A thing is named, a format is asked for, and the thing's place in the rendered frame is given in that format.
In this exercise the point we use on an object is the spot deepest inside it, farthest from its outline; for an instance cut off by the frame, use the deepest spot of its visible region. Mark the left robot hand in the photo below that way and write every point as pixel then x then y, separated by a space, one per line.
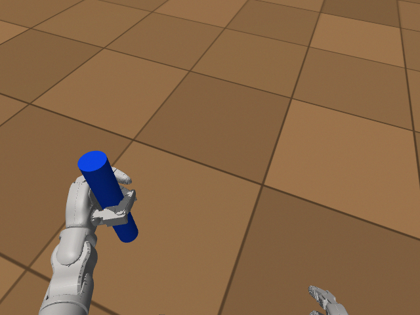
pixel 83 209

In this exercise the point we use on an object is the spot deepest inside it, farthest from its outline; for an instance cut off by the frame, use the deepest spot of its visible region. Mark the left robot arm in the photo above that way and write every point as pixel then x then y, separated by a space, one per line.
pixel 73 261

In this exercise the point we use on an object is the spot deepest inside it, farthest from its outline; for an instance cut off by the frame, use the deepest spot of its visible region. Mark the right robot hand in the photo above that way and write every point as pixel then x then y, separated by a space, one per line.
pixel 327 301

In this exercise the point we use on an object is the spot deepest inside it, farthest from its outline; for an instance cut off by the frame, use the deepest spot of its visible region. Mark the can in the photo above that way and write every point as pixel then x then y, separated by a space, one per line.
pixel 99 175

